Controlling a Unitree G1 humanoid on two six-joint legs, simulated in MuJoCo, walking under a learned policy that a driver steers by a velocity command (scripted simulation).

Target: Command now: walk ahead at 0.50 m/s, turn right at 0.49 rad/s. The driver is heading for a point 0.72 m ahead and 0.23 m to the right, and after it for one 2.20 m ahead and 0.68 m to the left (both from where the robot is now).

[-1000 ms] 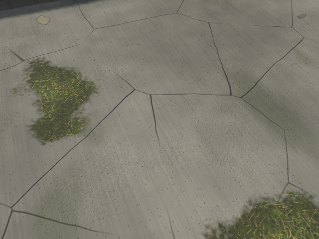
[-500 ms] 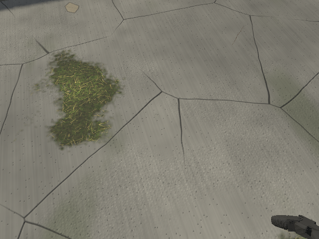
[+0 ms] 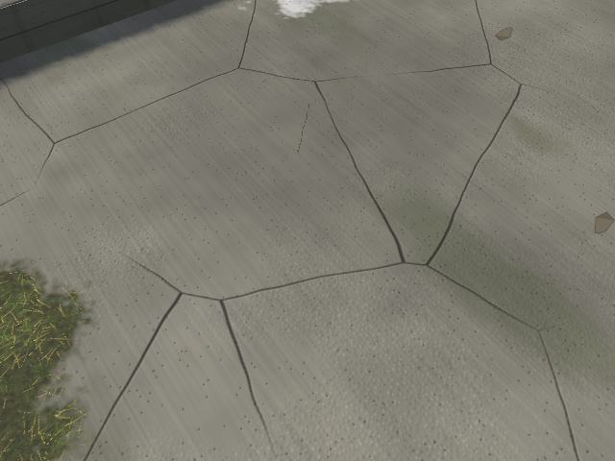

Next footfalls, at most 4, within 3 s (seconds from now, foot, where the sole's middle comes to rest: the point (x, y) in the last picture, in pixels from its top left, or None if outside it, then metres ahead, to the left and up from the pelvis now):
0.12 right None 0.25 -0.12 -0.77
0.60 left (299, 422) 0.57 0.02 -0.77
1.08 right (457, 367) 0.67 -0.35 -0.77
1.52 left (352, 337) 0.77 -0.12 -0.77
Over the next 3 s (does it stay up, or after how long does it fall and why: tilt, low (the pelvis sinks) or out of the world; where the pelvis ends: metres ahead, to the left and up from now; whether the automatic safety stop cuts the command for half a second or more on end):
stays up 0.94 -0.12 -0.01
